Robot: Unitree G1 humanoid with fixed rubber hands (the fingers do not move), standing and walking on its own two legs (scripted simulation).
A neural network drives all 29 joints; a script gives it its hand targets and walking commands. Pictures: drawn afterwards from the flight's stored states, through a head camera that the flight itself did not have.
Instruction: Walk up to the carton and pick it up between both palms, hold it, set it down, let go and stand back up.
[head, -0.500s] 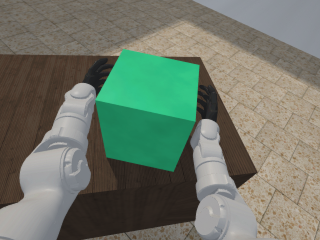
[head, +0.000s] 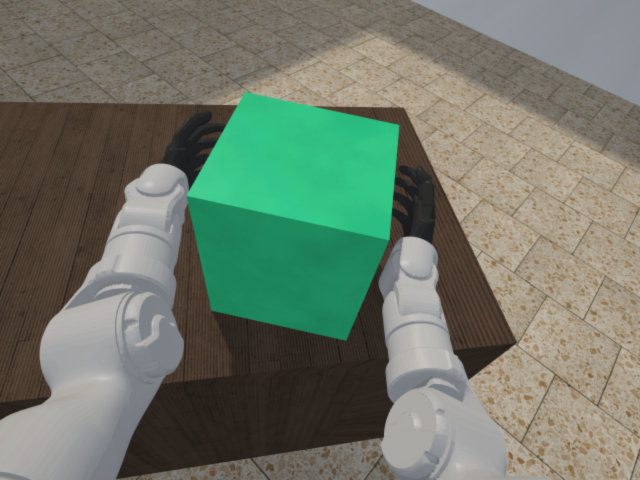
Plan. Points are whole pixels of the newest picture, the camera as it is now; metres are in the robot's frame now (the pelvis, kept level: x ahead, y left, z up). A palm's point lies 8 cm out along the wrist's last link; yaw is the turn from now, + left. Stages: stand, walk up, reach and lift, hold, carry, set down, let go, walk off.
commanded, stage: set down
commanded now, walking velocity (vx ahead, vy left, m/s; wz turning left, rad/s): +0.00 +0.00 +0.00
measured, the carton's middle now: (298, 224) +0.45 -0.03 +0.04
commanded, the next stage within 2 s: none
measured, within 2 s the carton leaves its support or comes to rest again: rests again in 1.06 s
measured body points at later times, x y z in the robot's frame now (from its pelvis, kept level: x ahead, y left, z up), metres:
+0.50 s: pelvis +0.00 +0.00 +0.00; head +0.06 +0.04 +0.44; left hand +0.49 +0.12 +0.11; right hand +0.39 -0.17 +0.10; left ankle -0.04 +0.10 -0.75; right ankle +0.00 -0.15 -0.75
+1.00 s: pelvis +0.01 +0.00 +0.00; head +0.08 +0.03 +0.44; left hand +0.51 +0.11 +0.11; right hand +0.41 -0.18 +0.09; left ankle -0.04 +0.10 -0.75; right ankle +0.00 -0.15 -0.75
